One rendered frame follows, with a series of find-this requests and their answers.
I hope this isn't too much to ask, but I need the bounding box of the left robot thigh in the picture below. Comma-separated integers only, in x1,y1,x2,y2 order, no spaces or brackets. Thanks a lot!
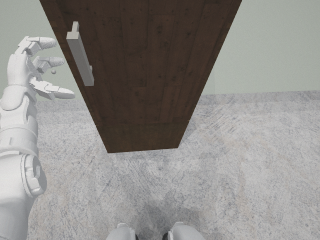
106,227,136,240

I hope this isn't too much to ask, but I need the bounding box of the robot left shin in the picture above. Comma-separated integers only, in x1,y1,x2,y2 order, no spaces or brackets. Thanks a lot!
117,223,129,228

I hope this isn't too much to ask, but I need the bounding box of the handle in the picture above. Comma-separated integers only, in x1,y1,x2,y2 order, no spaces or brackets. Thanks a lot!
66,21,94,86

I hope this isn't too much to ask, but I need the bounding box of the cupboard door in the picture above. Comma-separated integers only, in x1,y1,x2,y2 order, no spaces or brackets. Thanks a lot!
47,0,238,127

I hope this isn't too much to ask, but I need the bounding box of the left robot forearm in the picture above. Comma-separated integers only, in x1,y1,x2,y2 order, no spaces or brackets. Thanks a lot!
0,85,39,160

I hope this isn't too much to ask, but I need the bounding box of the left robot hand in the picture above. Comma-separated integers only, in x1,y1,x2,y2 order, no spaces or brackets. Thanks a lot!
7,36,76,101

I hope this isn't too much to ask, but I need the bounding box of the left robot upper arm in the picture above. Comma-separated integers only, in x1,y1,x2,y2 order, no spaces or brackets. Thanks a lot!
0,154,47,240

